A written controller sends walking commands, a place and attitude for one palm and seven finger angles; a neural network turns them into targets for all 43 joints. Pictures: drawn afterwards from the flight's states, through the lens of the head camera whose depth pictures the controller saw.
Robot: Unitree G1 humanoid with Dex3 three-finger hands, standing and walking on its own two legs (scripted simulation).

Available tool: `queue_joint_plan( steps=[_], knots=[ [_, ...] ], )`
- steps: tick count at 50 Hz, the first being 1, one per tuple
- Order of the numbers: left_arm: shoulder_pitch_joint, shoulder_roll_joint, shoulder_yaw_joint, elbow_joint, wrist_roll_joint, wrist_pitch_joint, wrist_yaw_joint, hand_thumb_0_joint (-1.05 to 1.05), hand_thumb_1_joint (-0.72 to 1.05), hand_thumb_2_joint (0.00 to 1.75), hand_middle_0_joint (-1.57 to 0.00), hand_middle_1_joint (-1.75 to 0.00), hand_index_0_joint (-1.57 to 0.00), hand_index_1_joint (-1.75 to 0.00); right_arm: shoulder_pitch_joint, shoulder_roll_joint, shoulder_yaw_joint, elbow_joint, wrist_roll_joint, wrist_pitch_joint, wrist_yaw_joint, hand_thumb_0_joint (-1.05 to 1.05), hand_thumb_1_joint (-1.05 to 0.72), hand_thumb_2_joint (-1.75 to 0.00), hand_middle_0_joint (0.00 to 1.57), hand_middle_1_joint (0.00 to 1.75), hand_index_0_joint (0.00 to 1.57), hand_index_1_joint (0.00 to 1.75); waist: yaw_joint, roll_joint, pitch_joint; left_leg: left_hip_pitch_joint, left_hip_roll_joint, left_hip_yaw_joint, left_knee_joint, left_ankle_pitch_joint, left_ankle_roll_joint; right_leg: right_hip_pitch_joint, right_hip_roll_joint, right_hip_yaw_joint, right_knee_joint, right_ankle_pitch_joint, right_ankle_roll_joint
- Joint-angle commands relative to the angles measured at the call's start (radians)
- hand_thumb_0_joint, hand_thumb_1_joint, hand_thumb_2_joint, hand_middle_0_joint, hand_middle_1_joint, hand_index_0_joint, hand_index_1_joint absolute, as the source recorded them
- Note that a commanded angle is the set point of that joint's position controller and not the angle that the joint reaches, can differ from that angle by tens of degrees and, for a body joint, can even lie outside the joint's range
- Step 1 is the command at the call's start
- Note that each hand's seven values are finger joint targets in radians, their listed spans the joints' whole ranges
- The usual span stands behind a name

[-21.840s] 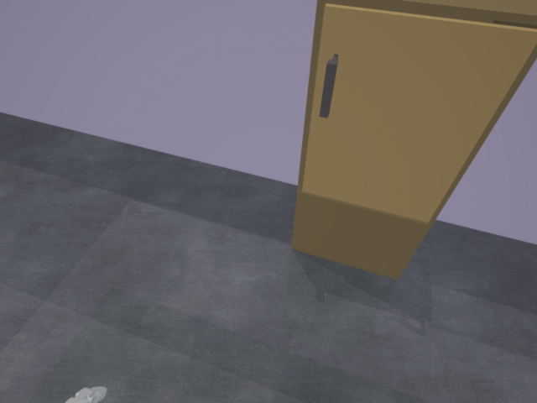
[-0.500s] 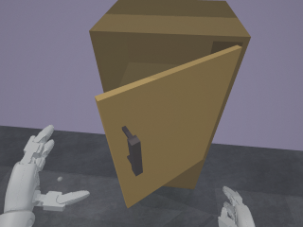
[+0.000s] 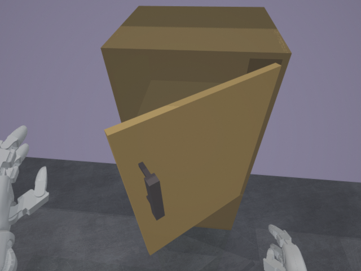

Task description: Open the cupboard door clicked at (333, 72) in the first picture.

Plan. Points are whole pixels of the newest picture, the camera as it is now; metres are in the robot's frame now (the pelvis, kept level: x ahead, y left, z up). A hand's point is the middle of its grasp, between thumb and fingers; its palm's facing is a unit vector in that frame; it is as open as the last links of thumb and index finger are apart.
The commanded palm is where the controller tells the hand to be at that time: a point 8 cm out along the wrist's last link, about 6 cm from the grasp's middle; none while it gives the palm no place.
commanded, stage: draw the hand back to the body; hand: left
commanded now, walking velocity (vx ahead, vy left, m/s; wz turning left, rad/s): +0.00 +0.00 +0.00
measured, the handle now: (151, 191) +0.27 +0.10 +0.06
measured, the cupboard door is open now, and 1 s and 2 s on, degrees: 39 39 39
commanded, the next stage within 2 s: step back with the hand held close in 0.32 s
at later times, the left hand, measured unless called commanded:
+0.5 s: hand (40, 195) +0.18 +0.26 +0.17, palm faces +0.46 -0.79 -0.40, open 7.5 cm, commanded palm +0.13 +0.29 +0.18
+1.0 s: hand (2, 232) +0.12 +0.28 +0.16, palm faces +0.39 -0.77 -0.50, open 7.5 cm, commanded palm +0.06 +0.32 +0.18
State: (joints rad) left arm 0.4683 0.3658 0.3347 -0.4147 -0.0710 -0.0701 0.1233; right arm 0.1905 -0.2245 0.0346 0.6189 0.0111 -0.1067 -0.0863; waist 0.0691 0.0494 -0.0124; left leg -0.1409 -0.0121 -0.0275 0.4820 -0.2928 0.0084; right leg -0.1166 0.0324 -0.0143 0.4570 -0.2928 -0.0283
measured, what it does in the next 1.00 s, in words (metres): shifts its weight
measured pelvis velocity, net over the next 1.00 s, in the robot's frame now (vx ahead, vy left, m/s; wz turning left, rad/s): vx -0.08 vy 0.02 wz -0.02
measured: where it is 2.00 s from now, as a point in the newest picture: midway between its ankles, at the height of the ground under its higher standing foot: outside the picture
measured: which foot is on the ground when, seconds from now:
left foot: down 0.00-1.00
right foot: down 0.00-1.00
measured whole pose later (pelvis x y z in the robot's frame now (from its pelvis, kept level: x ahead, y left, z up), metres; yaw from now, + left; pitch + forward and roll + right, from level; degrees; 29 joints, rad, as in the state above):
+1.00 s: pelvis -0.08 +0.02 -0.01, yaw -1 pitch -1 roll -1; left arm 0.56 0.44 0.42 -0.51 -0.02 -0.17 0.15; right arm 0.20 -0.23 -0.01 0.54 0.02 -0.02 -0.08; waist 0.00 0.00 0.03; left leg -0.35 -0.02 0.00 0.54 -0.19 0.04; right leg -0.32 0.02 0.01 0.50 -0.17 0.01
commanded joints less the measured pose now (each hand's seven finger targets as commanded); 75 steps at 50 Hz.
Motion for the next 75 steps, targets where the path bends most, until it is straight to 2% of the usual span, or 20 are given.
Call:
queue_joint_plan(
  steps=[1, 21, 22, 23, 24, 26, 36, 44, 47, 53, 56, 60, 62, 64, 65, 67, 68, 69, 71, 75],
  knots=[
    [-0.071, 0.146, 0.096, -0.191, -0.005, -0.063, 0.005, 0.0, 0.9, 0.9, -0.2, -0.3, -0.2, -0.3, -0.127, -0.102, -0.047, -0.164, 0.001, -0.042, 0.004, 0.0, -0.9, -0.9, 0.2, 0.3, 0.2, 0.3, -0.006, 0.017, -0.057, 0.022, 0.023, 0.02, -0.065, 0.312, 0.016, 0.007, -0.036, -0.001, -0.072, 0.291, 0.012],
    [-0.094, 0.161, 0.107, -0.179, -0.005, -0.076, 0.005, 0.0, 0.9, 0.9, -0.2, -0.3, -0.2, -0.3, -0.147, -0.095, -0.05, -0.149, 0.001, -0.045, -0.001, 0.0, -0.9, -0.9, 0.2, 0.3, 0.2, 0.3, -0.005, -0.016, -0.031, 0.039, 0.015, 0.026, -0.089, 0.242, 0.022, 0.008, -0.034, 0.009, -0.12, 0.239, 0.018],
    [-0.148, 0.184, 0.119, -0.221, -0.005, -0.084, 0.007, 0.0, 0.9, 0.9, -0.2, -0.3, -0.2, -0.3, -0.153, -0.097, -0.05, -0.153, 0.002, -0.05, -0.002, 0.0, -0.9, -0.9, 0.2, 0.3, 0.2, 0.3, -0.005, 0.005, -0.046, 0.046, 0.012, 0.028, -0.086, 0.234, 0.024, 0.009, -0.036, 0.016, -0.125, 0.234, 0.018],
    [-0.324, 0.347, 0.28, -0.26, 0.012, -0.136, 0.023, 0.0, 0.9, 0.9, -0.2, -0.3, -0.2, -0.3, -0.114, -0.11, -0.04, -0.186, 0.014, -0.031, 0.002, 0.0, -0.9, -0.9, 0.2, 0.3, 0.2, 0.3, -0.043, 0.065, 0.066, -0.018, 0.021, -0.009, -0.071, 0.161, 0.036, -0.081, -0.082, 0.11, -0.183, 0.262, 0.012],
    [-0.178, 0.24, 0.207, -0.158, 0.008, -0.139, 0.01, 0.0, 0.9, 0.9, -0.2, -0.3, -0.2, -0.3, -0.121, -0.107, -0.054, -0.155, 0.006, -0.019, 0.003, 0.0, -0.9, -0.9, 0.2, 0.3, 0.2, 0.3, -0.046, -0.032, 0.023, -0.011, 0.027, -0.025, -0.039, 0.177, 0.037, -0.072, -0.104, 0.117, -0.18, 0.3, 0.008],
    [-0.02, 0.162, 0.136, -0.114, 0.01, -0.129, -0.006, 0.0, 0.9, 0.9, -0.2, -0.3, -0.2, -0.3, -0.12, -0.121, -0.067, -0.172, 0.003, 0.01, 0.014, 0.0, -0.9, -0.9, 0.2, 0.3, 0.2, 0.3, -0.053, -0.061, -0.025, 0.011, 0.029, -0.012, -0.02, 0.238, 0.035, -0.068, -0.112, 0.111, -0.163, 0.373, 0.015],
    [0.064, 0.244, 0.207, -0.259, 0.016, -0.131, 0.032, 0.0, 0.9, 0.9, -0.2, -0.3, -0.2, -0.3, -0.122, -0.117, -0.09, -0.221, 0.013, 0.072, -0.001, 0.0, -0.9, -0.9, 0.2, 0.3, 0.2, 0.3, -0.057, -0.04, -0.159, -0.049, 0.068, -0.017, -0.032, 0.395, 0.024, -0.003, -0.098, 0.079, -0.047, 0.483, 0.029],
    [0.089, 0.239, 0.213, -0.297, 0.028, -0.15, 0.052, 0.0, 0.9, 0.9, -0.2, -0.3, -0.2, -0.3, -0.106, -0.133, -0.093, -0.23, 0.012, 0.059, -0.004, 0.0, -0.9, -0.9, 0.2, 0.3, 0.2, 0.3, -0.062, 0.038, -0.099, -0.261, 0.093, -0.076, -0.105, 0.109, 0.047, 0.009, -0.064, 0.088, -0.019, 0.221, 0.03],
    [0.079, 0.223, 0.215, -0.294, 0.043, -0.165, 0.053, 0.0, 0.9, 0.9, -0.2, -0.3, -0.2, -0.3, -0.098, -0.144, -0.093, -0.239, 0.009, 0.043, -0.002, 0.0, -0.9, -0.9, 0.2, 0.3, 0.2, 0.3, -0.064, 0.078, -0.058, -0.447, 0.124, -0.116, -0.176, -0.165, 0.076, 0.076, -0.038, 0.083, 0.057, 0.12, 0.038],
    [0.004, 0.225, 0.244, -0.304, 0.079, -0.19, 0.05, 0.0, 0.9, 0.9, -0.2, -0.3, -0.2, -0.3, -0.082, -0.15, -0.099, -0.24, -0.002, -0.002, -0.007, 0.0, -0.9, -0.9, 0.2, 0.3, 0.2, 0.3, -0.061, 0.135, -0.034, -0.725, 0.215, -0.233, -0.265, -0.452, 0.14, 0.222, 0.025, 0.066, 0.292, 0.11, 0.056],
    [0.029, 0.211, 0.236, -0.322, 0.066, -0.201, 0.043, 0.0, 0.9, 0.9, -0.2, -0.3, -0.2, -0.3, -0.059, -0.137, -0.096, -0.225, -0.003, -0.022, 0.004, 0.0, -0.9, -0.9, 0.2, 0.3, 0.2, 0.3, -0.071, 0.035, -0.062, -0.585, 0.142, -0.155, -0.127, -0.347, 0.104, 0.093, -0.013, 0.15, 0.176, 0.115, 0.027],
    [-0.002, 0.222, 0.209, -0.329, 0.048, -0.196, 0.056, 0.0, 0.9, 0.9, -0.2, -0.3, -0.2, -0.3, -0.045, -0.114, -0.094, -0.183, -0.012, -0.017, 0.016, 0.0, -0.9, -0.9, 0.2, 0.3, 0.2, 0.3, -0.085, -0.159, -0.041, -0.243, 0.001, -0.017, 0.244, -0.145, 0.007, -0.344, -0.219, 0.368, -0.161, -0.15, -0.078],
    [-0.012, 0.237, 0.21, -0.321, 0.045, -0.194, 0.069, 0.0, 0.9, 0.9, -0.2, -0.3, -0.2, -0.3, -0.047, -0.099, -0.091, -0.162, -0.01, -0.006, 0.022, 0.0, -0.9, -0.9, 0.2, 0.3, 0.2, 0.3, -0.091, -0.21, -0.067, -0.133, -0.009, 0.009, 0.355, -0.081, -0.003, -0.427, -0.272, 0.35, -0.191, -0.108, -0.099],
    [-0.012, 0.244, 0.221, -0.312, 0.041, -0.187, 0.075, 0.0, 0.9, 0.9, -0.2, -0.3, -0.2, -0.3, -0.052, -0.096, -0.084, -0.155, -0.009, 0.004, 0.017, 0.0, -0.9, -0.9, 0.2, 0.3, 0.2, 0.3, -0.094, -0.163, -0.038, -0.109, 0.015, -0.014, 0.197, -0.072, 0.001, -0.431, -0.229, 0.258, -0.131, -0.044, -0.068],
    [-0.019, 0.247, 0.224, -0.329, 0.04, -0.189, 0.073, 0.0, 0.9, 0.9, -0.2, -0.3, -0.2, -0.3, -0.069, -0.108, -0.083, -0.166, -0.005, 0.004, 0.013, 0.0, -0.9, -0.9, 0.2, 0.3, 0.2, 0.3, -0.092, -0.086, -0.006, -0.144, 0.042, -0.052, 0.05, -0.101, 0.018, -0.428, -0.154, 0.205, -0.074, -0.077, -0.027],
    [0.004, 0.254, 0.271, -0.346, 0.051, -0.214, 0.071, 0.0, 0.9, 0.9, -0.2, -0.3, -0.2, -0.3, -0.092, -0.141, -0.088, -0.183, -0.007, -0.012, 0.002, 0.0, -0.9, -0.9, 0.2, 0.3, 0.2, 0.3, -0.078, 0.24, -0.042, -0.482, 0.255, -0.294, -0.271, -0.345, 0.109, -0.106, 0.03, 0.061, 0.295, -0.054, 0.049],
    [0.001, 0.268, 0.292, -0.359, 0.064, -0.225, 0.068, 0.0, 0.9, 0.9, -0.2, -0.3, -0.2, -0.3, -0.107, -0.136, -0.099, -0.189, -0.015, -0.028, -0.002, 0.0, -0.9, -0.9, 0.2, 0.3, 0.2, 0.3, -0.069, 0.33, -0.081, -0.639, 0.36, -0.417, -0.415, -0.507, 0.166, 0.05, 0.088, 0.044, 0.589, -0.096, 0.062],
    [-0.003, 0.26, 0.294, -0.364, 0.054, -0.225, 0.065, 0.0, 0.9, 0.9, -0.2, -0.3, -0.2, -0.3, -0.074, -0.109, -0.11, -0.18, -0.021, -0.04, 0.001, 0.0, -0.9, -0.9, 0.2, 0.3, 0.2, 0.3, -0.081, 0.235, -0.091, -0.587, 0.383, -0.421, -0.409, -0.408, 0.184, -0.024, 0.085, 0.082, 0.747, -0.151, 0.055],
    [0.009, 0.219, 0.253, -0.352, 0.044, -0.216, 0.064, 0.0, 0.9, 0.9, -0.2, -0.3, -0.2, -0.3, -0.081, -0.107, -0.116, -0.143, -0.023, -0.062, 0.023, 0.0, -0.9, -0.9, 0.2, 0.3, 0.2, 0.3, -0.069, 0.075, -0.092, -0.351, 0.334, -0.307, -0.279, -0.196, 0.175, -0.222, 0.055, 0.1, 0.743, -0.184, 0.05],
    [0.001, 0.174, 0.166, -0.376, 0.023, -0.19, 0.069, 0.0, 0.9, 0.9, -0.2, -0.3, -0.2, -0.3, -0.093, -0.098, -0.094, -0.107, -0.023, -0.077, 0.037, 0.0, -0.9, -0.9, 0.2, 0.3, 0.2, 0.3, -0.074, 0.166, -0.126, -0.192, 0.27, -0.205, -0.33, -0.153, 0.108, -0.21, 0.051, 0.008, 0.523, -0.247, 0.041]
  ],
)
